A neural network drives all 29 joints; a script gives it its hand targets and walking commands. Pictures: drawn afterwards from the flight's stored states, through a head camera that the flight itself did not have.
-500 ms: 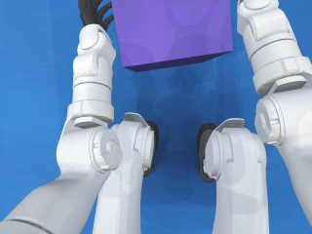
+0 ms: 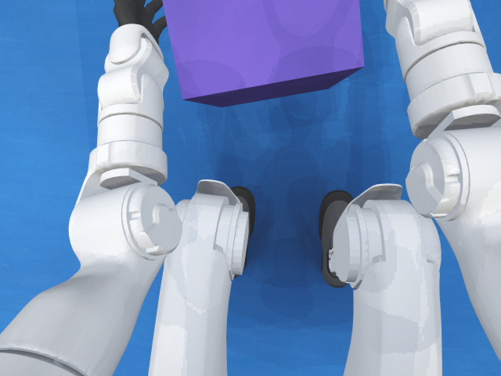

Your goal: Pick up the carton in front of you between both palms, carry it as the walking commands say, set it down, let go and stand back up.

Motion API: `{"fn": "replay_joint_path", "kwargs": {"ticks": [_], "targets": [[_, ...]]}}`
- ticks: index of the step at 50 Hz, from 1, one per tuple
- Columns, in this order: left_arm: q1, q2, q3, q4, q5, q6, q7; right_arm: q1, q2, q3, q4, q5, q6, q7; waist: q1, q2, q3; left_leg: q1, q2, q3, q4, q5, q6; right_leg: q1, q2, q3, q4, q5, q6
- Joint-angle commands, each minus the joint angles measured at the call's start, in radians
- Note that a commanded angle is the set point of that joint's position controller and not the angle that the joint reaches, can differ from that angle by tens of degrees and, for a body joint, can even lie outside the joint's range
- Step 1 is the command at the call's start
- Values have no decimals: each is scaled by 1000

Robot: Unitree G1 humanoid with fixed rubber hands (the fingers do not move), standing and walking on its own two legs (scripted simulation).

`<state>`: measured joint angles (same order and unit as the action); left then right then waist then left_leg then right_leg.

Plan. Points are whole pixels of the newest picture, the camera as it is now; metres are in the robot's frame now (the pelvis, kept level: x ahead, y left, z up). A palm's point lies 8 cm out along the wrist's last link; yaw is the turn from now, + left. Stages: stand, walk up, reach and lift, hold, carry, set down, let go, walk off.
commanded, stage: set down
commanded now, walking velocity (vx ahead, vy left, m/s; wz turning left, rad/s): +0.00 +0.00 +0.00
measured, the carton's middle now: (262, 23) +0.54 +0.02 -0.24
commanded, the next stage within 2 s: let go in 1.78 s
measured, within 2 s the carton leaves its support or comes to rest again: neither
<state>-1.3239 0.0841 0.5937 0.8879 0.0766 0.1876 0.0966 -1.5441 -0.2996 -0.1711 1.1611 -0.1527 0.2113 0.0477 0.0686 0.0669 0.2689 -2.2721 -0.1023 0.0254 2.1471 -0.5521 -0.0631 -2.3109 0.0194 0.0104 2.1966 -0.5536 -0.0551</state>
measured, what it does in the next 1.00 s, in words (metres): stands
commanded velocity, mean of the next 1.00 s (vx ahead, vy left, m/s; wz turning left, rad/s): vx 0.00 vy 0.00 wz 0.00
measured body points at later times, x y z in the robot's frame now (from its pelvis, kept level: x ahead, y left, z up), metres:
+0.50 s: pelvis +0.00 +0.00 -0.01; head +0.36 -0.06 +0.25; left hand +0.53 +0.18 -0.17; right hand +0.56 -0.15 -0.20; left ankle +0.12 +0.12 -0.34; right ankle +0.11 -0.10 -0.34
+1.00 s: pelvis +0.00 +0.01 +0.04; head +0.35 -0.02 +0.32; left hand +0.52 +0.18 -0.09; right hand +0.58 -0.18 -0.10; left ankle +0.12 +0.12 -0.34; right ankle +0.11 -0.10 -0.34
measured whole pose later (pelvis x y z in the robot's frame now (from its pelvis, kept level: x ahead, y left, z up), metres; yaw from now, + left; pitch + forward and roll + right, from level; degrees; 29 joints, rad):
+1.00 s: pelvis +0.00 +0.01 +0.04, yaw -1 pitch +37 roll +3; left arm -1.17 0.13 0.25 0.76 -0.19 0.15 0.24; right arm -1.43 -0.49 -0.04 1.11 0.11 0.14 0.02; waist 0.10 0.03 0.24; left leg -2.15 -0.10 0.03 2.06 -0.56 -0.03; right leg -2.17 0.01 0.02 2.10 -0.58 -0.02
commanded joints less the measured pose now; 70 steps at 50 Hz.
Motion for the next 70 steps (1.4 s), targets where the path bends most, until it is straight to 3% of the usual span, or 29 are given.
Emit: {"fn": "replay_joint_path", "kwargs": {"ticks": [1, 13, 15, 18, 20, 22, 25, 28, 31, 35, 39, 43, 45, 47, 49, 52, 56, 59, 64, 67, 70], "targets": [[-443, -754, -307, 46, -49, 38, -226, -235, 651, 106, -3, -5, -5, 167, -84, -127, -785, 239, -45, 39, -132, 134, 7, 546, 50, 57, -205, 204, -24], [-403, -656, -293, 92, -63, 24, -217, -139, 531, 39, 37, -76, 6, 157, -131, -102, -689, 231, -40, 25, -115, 106, -9, 511, 47, 57, -184, 185, -29], [-375, -619, -282, 112, -55, 19, -213, -132, 495, 36, 41, -83, 1, 156, -125, -109, -677, 236, -39, 26, -110, 106, -11, 512, 42, 56, -177, 181, -28], [-318, -494, -246, 133, -47, -1, -184, -127, 342, 26, 43, -84, -22, 126, -121, -107, -678, 248, -30, 31, -95, 104, -22, 537, 30, 62, -169, 172, -21], [-219, -264, -193, 153, -43, -31, -123, -97, 102, 10, 32, -66, -52, 64, -114, -105, -689, 281, -19, 37, -93, 111, -34, 569, 15, 62, -164, 177, -3], [-129, 68, -178, 148, -78, -84, -26, -99, -239, 10, -10, 0, -94, -31, -83, -121, -727, 321, 0, 48, -96, 129, -44, 615, -7, 58, -163, 188, 17], [-193, 121, -280, 188, -194, -132, 33, -273, -361, 85, -74, 153, -151, -82, -35, -166, -817, 349, 21, 35, -77, 198, -33, 643, -25, 76, -147, 231, 23], [-219, 186, -312, 151, -294, -163, 43, -358, -281, 241, -130, 288, -180, -70, 27, -249, -965, 357, 28, 40, -48, 295, -13, 763, -44, 104, -128, 330, 25], [-249, 274, -316, 46, -312, -184, 68, -367, -240, 318, -124, 389, -170, -48, 101, -306, -1090, 343, 39, 60, -48, 338, 4, 915, -46, 123, -92, 449, 42], [-207, 234, -371, 29, -326, -166, 85, -328, -278, 319, -112, 438, -149, -31, 106, -225, -1140, 455, 51, 60, -88, 362, 7, 861, -24, 96, -101, 393, 43], [-123, 226, -342, -50, -295, -133, 109, -214, -315, 261, -30, 376, -120, -28, 82, -205, -1244, 570, 41, 60, -142, 336, 1, 857, -13, 63, -146, 315, 41], [-116, 179, -340, -247, -273, -96, 141, -208, -353, 156, -146, 294, -102, -40, 25, -178, -1386, 716, 17, 64, -222, 323, 2, 862, 6, 12, -228, 284, 27], [-100, 132, -352, -274, -273, -61, 145, -218, -374, 110, -196, 265, -87, -40, -5, -148, -1344, 729, 11, 57, -269, 282, -1, 810, 11, -7, -270, 242, 14], [-78, 93, -342, -248, -255, -37, 141, -197, -376, 67, -168, 232, -76, -27, -24, -126, -1201, 687, 13, 43, -315, 225, -9, 717, 13, -16, -315, 173, 5], [-78, 72, -327, -233, -229, -33, 136, -177, -373, 42, -144, 214, -79, -13, -19, -121, -1116, 662, 17, 32, -352, 208, -16, 667, 14, -14, -356, 144, 3], [-50, 77, -302, -208, -196, -38, 132, -143, -351, 50, -111, 214, -85, 9, 21, -140, -1118, 672, 21, 35, -395, 243, -21, 681, 12, -1, -400, 172, 9], [8, 98, -256, -216, -161, -40, 134, -146, -298, 94, -120, 232, -82, 37, 87, -194, -1196, 698, 20, 53, -452, 301, -18, 768, 18, 9, -453, 233, 27], [38, 111, -235, -274, -153, -29, 133, -154, -290, 111, -182, 235, -66, 43, 111, -249, -1292, 714, 18, 64, -507, 341, -12, 892, 25, 12, -509, 295, 38], [87, 109, -244, -360, -172, -5, 106, -110, -302, 82, -259, 183, -27, 26, 72, -312, -1387, 675, 15, 77, -594, 359, -7, 1109, 35, 16, -603, 406, 50], [113, 94, -251, -361, -180, -3, 83, -76, -296, 51, -268, 155, -19, 20, 53, -303, -1362, 661, 15, 78, -641, 357, -7, 1154, 37, 21, -660, 427, 52], [124, 88, -259, -373, -183, -8, 70, -66, -300, 27, -297, 151, -22, 15, 55, -271, -1383, 705, 17, 77, -691, 384, -9, 1194, 39, 29, -712, 457, 50]]}}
